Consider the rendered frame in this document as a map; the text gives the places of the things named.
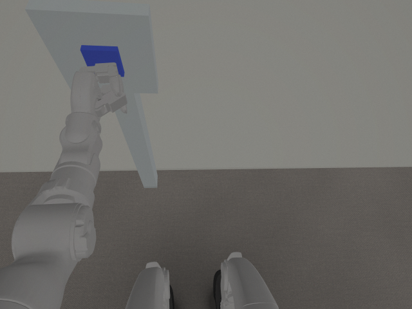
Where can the left robot hand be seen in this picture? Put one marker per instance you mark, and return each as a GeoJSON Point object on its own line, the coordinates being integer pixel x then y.
{"type": "Point", "coordinates": [85, 91]}

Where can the right robot thigh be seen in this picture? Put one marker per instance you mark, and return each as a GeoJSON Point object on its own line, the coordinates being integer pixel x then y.
{"type": "Point", "coordinates": [248, 288]}

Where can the robot left upper arm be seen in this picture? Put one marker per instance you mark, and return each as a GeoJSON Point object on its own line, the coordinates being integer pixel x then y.
{"type": "Point", "coordinates": [50, 239]}

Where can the panel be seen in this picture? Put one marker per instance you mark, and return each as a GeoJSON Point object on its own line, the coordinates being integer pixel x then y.
{"type": "Point", "coordinates": [65, 25]}

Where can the button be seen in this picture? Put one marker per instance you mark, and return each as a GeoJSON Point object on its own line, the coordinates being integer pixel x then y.
{"type": "Point", "coordinates": [102, 54]}

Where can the left robot thigh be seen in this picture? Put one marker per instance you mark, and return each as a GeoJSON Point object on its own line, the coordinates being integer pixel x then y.
{"type": "Point", "coordinates": [150, 290]}

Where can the robot thigh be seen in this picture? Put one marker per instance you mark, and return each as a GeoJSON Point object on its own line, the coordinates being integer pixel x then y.
{"type": "Point", "coordinates": [248, 288]}
{"type": "Point", "coordinates": [150, 290]}

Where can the left robot forearm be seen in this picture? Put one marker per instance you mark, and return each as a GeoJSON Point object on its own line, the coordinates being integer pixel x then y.
{"type": "Point", "coordinates": [75, 176]}

